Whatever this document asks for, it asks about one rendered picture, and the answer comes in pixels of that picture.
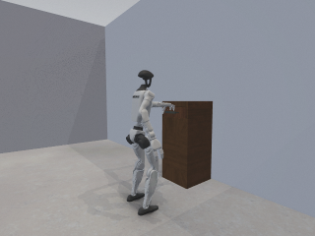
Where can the right robot thigh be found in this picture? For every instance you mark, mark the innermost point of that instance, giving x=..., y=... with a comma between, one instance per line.
x=145, y=143

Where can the robot right upper arm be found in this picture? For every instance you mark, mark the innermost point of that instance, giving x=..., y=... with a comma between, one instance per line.
x=148, y=97

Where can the drawer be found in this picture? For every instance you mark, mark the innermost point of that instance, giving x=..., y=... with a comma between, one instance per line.
x=182, y=112

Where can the robot right hand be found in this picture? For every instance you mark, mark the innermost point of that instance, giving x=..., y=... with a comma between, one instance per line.
x=155, y=144

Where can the robot torso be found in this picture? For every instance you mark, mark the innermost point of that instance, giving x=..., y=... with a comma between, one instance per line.
x=137, y=130

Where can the robot left hand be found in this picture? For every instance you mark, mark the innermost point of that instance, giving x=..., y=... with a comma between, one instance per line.
x=171, y=106

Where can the cabinet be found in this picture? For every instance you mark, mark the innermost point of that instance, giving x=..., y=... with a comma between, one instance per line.
x=187, y=144

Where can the robot right forearm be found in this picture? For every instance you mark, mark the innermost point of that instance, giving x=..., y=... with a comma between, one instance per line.
x=147, y=125

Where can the robot left forearm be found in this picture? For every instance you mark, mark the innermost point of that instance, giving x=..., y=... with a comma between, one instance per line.
x=157, y=104

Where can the handle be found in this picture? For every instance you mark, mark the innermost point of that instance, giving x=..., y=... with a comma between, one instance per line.
x=171, y=112

